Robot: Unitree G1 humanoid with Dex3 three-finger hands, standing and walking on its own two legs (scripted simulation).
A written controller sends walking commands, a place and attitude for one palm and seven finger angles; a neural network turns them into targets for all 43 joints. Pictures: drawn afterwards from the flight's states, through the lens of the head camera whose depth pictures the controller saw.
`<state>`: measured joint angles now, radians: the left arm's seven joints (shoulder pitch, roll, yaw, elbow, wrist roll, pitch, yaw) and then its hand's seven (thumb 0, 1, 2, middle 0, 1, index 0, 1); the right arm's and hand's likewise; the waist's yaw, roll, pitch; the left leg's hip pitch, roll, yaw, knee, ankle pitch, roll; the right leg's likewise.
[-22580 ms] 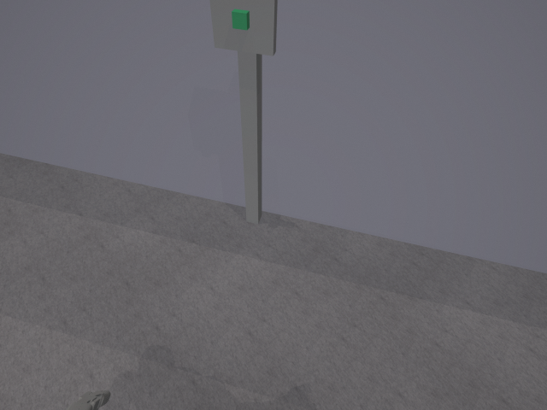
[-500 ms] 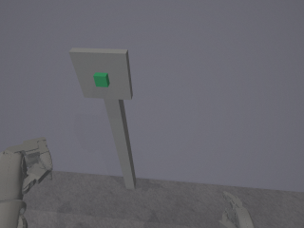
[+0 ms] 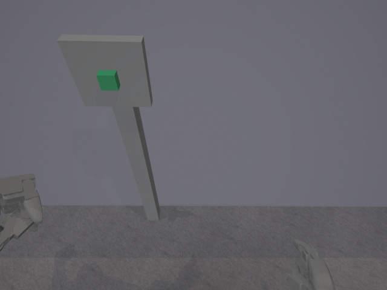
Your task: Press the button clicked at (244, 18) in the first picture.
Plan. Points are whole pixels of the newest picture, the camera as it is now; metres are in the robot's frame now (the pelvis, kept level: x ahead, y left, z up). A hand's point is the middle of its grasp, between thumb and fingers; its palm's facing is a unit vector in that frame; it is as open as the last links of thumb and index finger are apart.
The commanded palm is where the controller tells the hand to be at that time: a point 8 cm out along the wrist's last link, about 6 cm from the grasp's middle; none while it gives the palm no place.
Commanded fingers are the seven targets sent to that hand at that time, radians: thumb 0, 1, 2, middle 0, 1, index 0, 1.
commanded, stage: step back with the hand held close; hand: left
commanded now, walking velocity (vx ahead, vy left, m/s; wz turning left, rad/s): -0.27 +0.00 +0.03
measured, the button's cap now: (109, 79) +0.54 +0.24 +0.15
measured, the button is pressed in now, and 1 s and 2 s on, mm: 0 0 0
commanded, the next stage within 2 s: stop stepping back and stand still in 0.78 s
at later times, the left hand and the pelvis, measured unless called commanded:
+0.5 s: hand out of the picture +0.11 +0.26 +0.18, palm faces +0.45 -0.78 -0.45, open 3.1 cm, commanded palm +0.04 +0.29 +0.18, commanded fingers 0.00 0.90 0.90 -1.30 -1.50 -1.30 -1.50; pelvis -0.08 +0.01 -0.01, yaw +2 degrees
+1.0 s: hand out of the picture +0.02 +0.26 +0.17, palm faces +0.42 -0.84 -0.35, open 3.1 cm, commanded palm -0.03 +0.28 +0.18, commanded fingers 0.00 0.90 0.90 -1.30 -1.50 -1.30 -1.50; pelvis -0.16 +0.01 -0.01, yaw -1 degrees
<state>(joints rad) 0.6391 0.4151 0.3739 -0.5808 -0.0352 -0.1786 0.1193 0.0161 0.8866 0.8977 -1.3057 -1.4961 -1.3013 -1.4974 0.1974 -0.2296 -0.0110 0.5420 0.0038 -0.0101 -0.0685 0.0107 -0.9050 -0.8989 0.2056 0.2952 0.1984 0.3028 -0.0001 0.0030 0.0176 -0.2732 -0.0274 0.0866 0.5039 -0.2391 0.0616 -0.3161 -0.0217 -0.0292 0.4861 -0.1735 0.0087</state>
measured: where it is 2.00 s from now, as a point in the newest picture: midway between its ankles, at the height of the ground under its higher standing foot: outside the picture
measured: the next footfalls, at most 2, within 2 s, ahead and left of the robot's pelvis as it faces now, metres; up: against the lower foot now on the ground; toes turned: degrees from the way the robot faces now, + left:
right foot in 0.62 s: -0.19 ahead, -0.13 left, +0.00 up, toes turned -2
left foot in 1.00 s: -0.07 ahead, +0.09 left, +0.00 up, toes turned -1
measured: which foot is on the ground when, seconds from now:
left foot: down 0.00-0.84, up 0.86-0.98, down 1.00-1.00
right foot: down 0.00-0.36, up 0.38-0.60, down 0.62-1.00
